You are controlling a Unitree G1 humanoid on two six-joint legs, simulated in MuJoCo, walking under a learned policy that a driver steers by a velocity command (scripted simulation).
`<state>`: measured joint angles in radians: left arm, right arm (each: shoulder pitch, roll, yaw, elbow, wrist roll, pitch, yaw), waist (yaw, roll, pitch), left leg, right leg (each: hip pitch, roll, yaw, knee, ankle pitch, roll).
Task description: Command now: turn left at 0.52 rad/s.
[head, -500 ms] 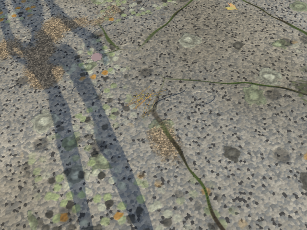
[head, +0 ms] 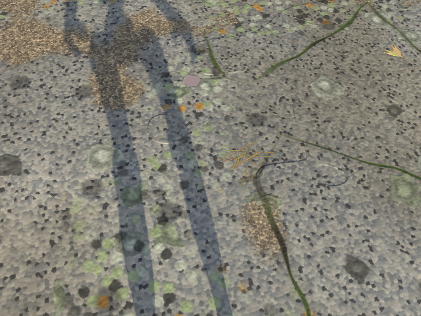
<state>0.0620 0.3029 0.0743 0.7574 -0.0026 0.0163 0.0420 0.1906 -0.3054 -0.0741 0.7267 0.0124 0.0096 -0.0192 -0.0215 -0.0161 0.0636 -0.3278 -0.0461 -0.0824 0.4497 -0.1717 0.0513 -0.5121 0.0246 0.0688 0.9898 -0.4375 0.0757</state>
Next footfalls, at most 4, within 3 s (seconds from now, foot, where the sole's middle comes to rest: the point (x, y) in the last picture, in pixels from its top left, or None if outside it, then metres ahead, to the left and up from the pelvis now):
0.22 right None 0.08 -0.15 -0.78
0.54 left None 0.01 0.10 -0.78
2.78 left None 0.41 0.15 -0.78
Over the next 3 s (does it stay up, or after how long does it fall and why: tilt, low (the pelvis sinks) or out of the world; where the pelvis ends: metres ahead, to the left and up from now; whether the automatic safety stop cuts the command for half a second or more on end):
stays up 0.37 0.06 0.00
